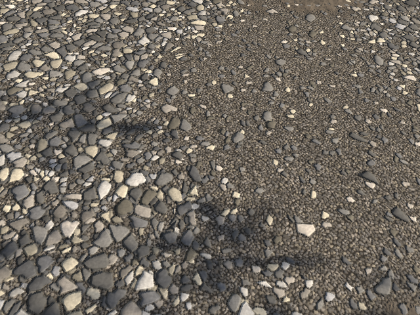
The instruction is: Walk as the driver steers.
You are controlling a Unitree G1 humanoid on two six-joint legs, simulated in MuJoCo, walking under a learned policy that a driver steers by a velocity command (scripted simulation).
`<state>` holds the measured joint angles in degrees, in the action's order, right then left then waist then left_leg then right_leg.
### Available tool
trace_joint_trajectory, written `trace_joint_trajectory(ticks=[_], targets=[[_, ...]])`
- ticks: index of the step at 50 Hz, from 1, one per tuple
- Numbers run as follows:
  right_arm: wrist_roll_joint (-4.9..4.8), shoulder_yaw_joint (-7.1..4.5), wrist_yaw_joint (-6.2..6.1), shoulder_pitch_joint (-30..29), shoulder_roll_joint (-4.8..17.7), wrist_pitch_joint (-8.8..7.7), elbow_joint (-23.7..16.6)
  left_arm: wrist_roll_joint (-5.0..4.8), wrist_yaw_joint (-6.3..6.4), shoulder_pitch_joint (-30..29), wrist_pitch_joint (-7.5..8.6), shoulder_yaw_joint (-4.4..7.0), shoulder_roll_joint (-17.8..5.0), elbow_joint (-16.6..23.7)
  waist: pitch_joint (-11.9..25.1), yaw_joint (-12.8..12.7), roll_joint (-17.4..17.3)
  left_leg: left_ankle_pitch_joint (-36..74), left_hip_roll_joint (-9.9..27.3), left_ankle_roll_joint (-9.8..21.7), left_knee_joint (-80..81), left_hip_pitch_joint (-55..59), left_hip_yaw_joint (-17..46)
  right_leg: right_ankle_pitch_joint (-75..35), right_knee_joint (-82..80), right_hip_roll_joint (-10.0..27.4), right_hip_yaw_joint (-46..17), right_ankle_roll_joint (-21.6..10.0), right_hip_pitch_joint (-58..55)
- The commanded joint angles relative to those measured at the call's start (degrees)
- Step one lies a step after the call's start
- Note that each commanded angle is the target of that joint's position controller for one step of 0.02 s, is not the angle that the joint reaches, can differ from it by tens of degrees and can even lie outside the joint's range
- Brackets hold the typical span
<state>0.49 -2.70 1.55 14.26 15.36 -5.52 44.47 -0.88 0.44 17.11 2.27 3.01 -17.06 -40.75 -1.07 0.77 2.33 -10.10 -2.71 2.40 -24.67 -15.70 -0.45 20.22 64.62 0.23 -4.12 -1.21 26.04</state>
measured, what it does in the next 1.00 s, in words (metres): walks ahead, turning left: right foot, then left foot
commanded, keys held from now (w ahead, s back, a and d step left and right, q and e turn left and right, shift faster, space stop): w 0.24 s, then w+q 0.36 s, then q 0.40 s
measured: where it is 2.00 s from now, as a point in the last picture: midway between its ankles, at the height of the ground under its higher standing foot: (199, 281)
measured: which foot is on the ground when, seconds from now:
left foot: down 0.00-0.36, up 0.38-0.82, down 0.84-1.00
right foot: up 0.00-0.32, down 0.34-0.82, up 0.84-1.00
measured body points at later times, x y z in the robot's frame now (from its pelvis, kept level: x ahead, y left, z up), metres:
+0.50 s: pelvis +0.27 -0.06 +0.00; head +0.29 -0.07 +0.45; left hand +0.40 +0.21 -0.09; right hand +0.35 -0.34 -0.13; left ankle +0.21 +0.09 -0.65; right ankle +0.31 -0.15 -0.74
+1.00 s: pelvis +0.47 +0.00 -0.01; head +0.52 +0.04 +0.44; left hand +0.52 +0.32 -0.12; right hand +0.72 -0.21 -0.10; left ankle +0.54 +0.10 -0.74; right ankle +0.49 -0.16 -0.65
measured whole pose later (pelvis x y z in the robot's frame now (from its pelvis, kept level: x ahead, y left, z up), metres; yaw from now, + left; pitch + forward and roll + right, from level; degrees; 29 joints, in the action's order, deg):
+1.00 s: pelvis +0.47 +0.00 -0.01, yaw +21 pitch +2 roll -1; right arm 0.0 -4.0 1.1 9.2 17.4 -0.1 37.2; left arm 0.3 1.6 6.9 1.4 3.3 -17.7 -43.0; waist -4.8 0.7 0.7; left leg -5.2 -5.1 5.1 -27.8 -24.8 2.0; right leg 26.5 67.3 1.2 -3.1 3.1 29.7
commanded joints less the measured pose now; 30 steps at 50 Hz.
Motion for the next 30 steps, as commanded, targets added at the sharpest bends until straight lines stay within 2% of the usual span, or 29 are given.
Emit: trace_joint_trajectory(ticks=[1, 3, 6, 9, 12, 14, 15, 16, 17, 18, 19, 20, 21, 22, 23, 25, 27, 30], targets=[[-0.47, -1.37, -0.39, 0.88, 6.72, -0.85, -2.2, 0.29, -0.26, -1.45, 1.19, 1.08, -3.48, 4.68, 1.27, 0.06, -8.61, 3.8, 14.93, 10.18, 14.2, 9.82, 17.64, -2.97, -4.79, 4.83, -0.85, 0.65, 11.3], [-0.89, -1.84, -0.65, 1.97, 8.63, -0.75, -1.28, 0.7, -0.36, -5.14, 1.34, 0.44, -2.25, 5.97, 0.24, 0.82, -7.39, 7.67, 15.39, 11.04, 15.79, 9.65, 15.11, -6.55, -11.36, 5.48, 0.14, 1.46, 12.72], [-1.22, -2.02, -0.92, 3.41, 9.94, -0.16, -0.11, 0.6, -0.91, -10.31, 1.88, -0.19, -1.14, 6.84, -0.44, 2.44, -6.84, 10.55, 13.9, 9.81, 16.57, 9.42, 10.14, -15.92, -21.9, 5.04, 1.49, 1.86, 10.67], [-1.63, -1.96, -1.0, 6.35, 10.55, 0.4, 1.54, 0.1, -1.6, -15.28, 2.31, -0.34, -1.11, 7.79, -1.29, 4.19, -6.67, 11.85, 13.5, 8.79, 15.94, 9.34, 7.34, -21.92, -29.14, 3.42, 3.03, 2.03, 6.84], [-1.9, -2.01, -1.09, 8.72, 11.03, 1.25, 3.14, -0.28, -2.38, -18.94, 2.6, -0.15, -1.81, 9.2, -2.46, 4.54, -6.85, 12.9, 15.78, 8.06, 14.29, 13.19, 7.99, -20.53, -32.9, 2.59, 3.03, 0.71, 6.53], [-2.11, -2.23, -1.37, 9.2, 11.68, 1.97, 3.84, -0.17, -2.7, -18.7, 2.98, 0.34, -2.98, 9.57, -2.45, 3.05, -7.06, 16.69, 16.9, 7.14, 11.44, 15.06, 9.51, -16.97, -35.5, 1.81, 2.87, -0.62, 3.49], [-2.19, -2.39, -1.53, 8.35, 12.41, 2.27, 3.8, 0.0, -2.62, -15.51, 3.18, 0.95, -4.11, 8.81, -0.87, 0.65, -7.3, 22.77, 16.42, 6.41, 7.87, 14.86, 9.18, -16.09, -37.24, 0.71, 3.7, -1.52, -1.86], [-2.19, -2.19, -1.64, 7.67, 12.11, 2.42, 3.58, 0.33, -2.22, -8.57, 3.25, 2.16, -6.21, 6.69, 3.39, -3.1, -6.44, 29.09, 13.93, 5.07, 0.27, 12.82, 7.36, -16.75, -39.06, -0.27, 4.6, -2.94, -12.41], [-1.35, -1.22, -1.64, 6.76, 9.86, 2.19, 2.37, 1.06, -1.56, 1.11, 3.16, 3.44, -9.42, 4.68, 10.95, -7.56, -4.59, 23.24, 11.03, 3.06, -12.71, 4.5, 5.47, -17.88, -36.54, 5.29, -0.16, -5.58, -28.45], [-0.73, 0.69, -1.56, 12.0, 3.74, 1.25, 0.71, 1.92, -1.02, 7.71, 2.47, 4.78, -14.94, 3.82, 20.39, -7.44, 8.1, -0.63, 2.73, -1.45, -34.83, -17.49, 0.44, -11.06, -37.46, 20.66, -22.05, -12.79, -50.67], [-1.69, 0.43, -1.5, 12.41, 5.34, 0.46, 1.37, 1.46, -1.05, 9.02, 2.09, 3.84, -11.4, 3.32, 23.51, -7.92, 11.89, -22.99, 1.49, -1.61, -44.3, -24.23, 6.92, -2.96, -44.54, 24.29, -35.21, -14.87, -49.5], [-3.11, -1.16, -1.36, 7.99, 10.03, 0.33, 0.36, 0.99, -1.03, 5.82, 2.13, 2.71, -8.22, 2.94, 14.02, -7.6, 7.39, -19.73, 4.46, -1.27, -47.96, -28.25, 8.04, 0.65, -46.35, 22.03, -28.16, -12.48, -42.17], [-3.16, -1.28, -1.39, 4.72, 9.92, 0.46, -0.52, 0.76, -1.05, 1.96, 2.25, 2.08, -6.52, 2.99, 8.37, -6.0, 5.55, -14.9, 6.84, -1.16, -46.72, -28.03, 6.41, -1.24, -48.15, 19.79, -20.82, -11.03, -34.54], [-2.42, -1.41, -1.52, 3.21, 9.19, 0.83, -0.72, 0.96, -1.3, -1.45, 2.55, 1.57, -4.79, 2.71, 4.5, -4.27, 3.74, -11.19, 8.37, -1.43, -44.22, -26.34, 5.92, -4.62, -50.59, 17.53, -15.78, -10.33, -27.89], [-2.09, -1.71, -1.64, 4.02, 8.33, 1.61, -0.31, 1.27, -1.46, -3.82, 3.14, 1.24, -3.4, 2.5, 2.58, -2.27, 4.72, -8.31, 9.83, -1.67, -42.23, -23.21, 6.37, -8.39, -52.75, 15.71, -11.19, -9.59, -23.01], [-2.26, -1.46, -1.62, 5.85, 5.64, 3.1, 0.44, 1.52, -1.58, -6.08, 4.15, 1.47, -2.88, 1.49, 1.19, -0.22, 4.31, -5.22, 10.34, -2.44, -41.25, -19.43, 6.19, -14.1, -55.9, 14.48, -5.22, -9.62, -17.7], [-2.06, -1.57, -1.74, 4.22, 4.93, 3.9, -0.5, 1.77, -1.36, -6.27, 4.82, 1.95, -3.86, 0.19, -0.27, 0.36, 2.6, -1.27, 10.51, -3.13, -39.07, -21.29, 6.91, -19.19, -57.37, 14.53, -0.69, -9.92, -16.74], [-1.79, -1.45, -1.19, 0.24, 4.33, 3.75, -2.04, 1.91, -0.69, -5.15, 4.74, 2.38, -5.07, -1.59, -1.46, -0.42, 0.98, 7.46, 10.17, -3.4, -30.09, -23.52, 6.93, -23.41, -57.91, 13.68, 5.32, -9.44, -18.71]])
Velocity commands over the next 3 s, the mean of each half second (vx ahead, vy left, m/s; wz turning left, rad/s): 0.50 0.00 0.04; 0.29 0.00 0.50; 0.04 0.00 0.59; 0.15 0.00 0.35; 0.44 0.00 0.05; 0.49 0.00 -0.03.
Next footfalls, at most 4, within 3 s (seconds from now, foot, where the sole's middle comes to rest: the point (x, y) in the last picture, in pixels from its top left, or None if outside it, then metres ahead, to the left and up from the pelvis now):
0.34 right None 0.35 -0.16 -0.78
0.84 left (176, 288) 0.58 0.11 -0.78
1.32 right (236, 261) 0.67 -0.09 -0.78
1.72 left None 0.48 0.10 -0.78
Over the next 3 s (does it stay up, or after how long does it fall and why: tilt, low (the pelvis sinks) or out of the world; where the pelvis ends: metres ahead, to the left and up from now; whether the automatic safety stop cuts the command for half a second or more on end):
stays up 0.93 0.42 0.01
